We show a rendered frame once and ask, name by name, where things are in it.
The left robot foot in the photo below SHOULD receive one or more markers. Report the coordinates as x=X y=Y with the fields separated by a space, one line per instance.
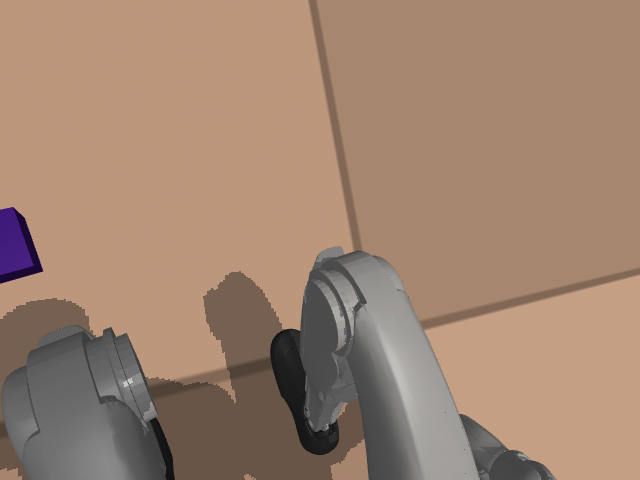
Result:
x=164 y=447

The right robot arm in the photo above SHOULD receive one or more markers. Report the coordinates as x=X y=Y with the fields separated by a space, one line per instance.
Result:
x=515 y=465

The right robot foot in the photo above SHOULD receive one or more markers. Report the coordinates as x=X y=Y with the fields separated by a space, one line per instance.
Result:
x=290 y=377

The right robot hand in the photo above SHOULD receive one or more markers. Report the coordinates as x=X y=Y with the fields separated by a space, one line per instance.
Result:
x=484 y=445

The carton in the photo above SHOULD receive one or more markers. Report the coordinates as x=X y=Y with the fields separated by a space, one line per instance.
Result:
x=18 y=256

